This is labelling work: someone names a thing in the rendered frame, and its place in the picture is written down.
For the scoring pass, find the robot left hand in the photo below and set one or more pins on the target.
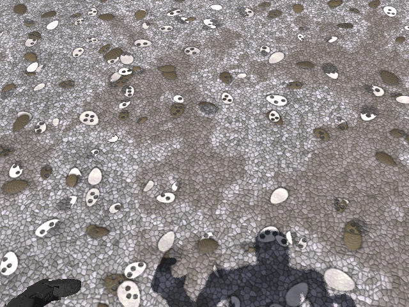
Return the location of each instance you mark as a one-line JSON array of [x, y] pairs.
[[45, 291]]

